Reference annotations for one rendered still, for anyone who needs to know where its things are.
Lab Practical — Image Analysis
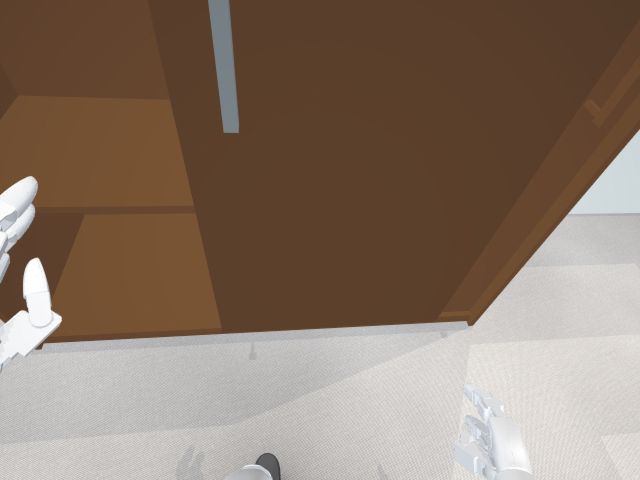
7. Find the robot left shin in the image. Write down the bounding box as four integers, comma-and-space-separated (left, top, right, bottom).
242, 465, 271, 477

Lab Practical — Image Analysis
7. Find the robot left hand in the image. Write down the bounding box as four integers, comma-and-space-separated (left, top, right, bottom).
0, 176, 62, 374

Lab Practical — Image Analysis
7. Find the robot right hand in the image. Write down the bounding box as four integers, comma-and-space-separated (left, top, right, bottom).
454, 382, 532, 480

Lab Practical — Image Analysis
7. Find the wardrobe door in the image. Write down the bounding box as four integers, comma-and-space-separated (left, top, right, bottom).
442, 19, 640, 312
148, 0, 640, 333

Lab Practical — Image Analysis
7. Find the left robot foot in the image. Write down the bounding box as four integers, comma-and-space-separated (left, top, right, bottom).
255, 453, 281, 480

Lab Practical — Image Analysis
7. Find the handle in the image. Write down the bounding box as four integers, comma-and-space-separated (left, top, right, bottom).
593, 56, 640, 128
208, 0, 239, 133

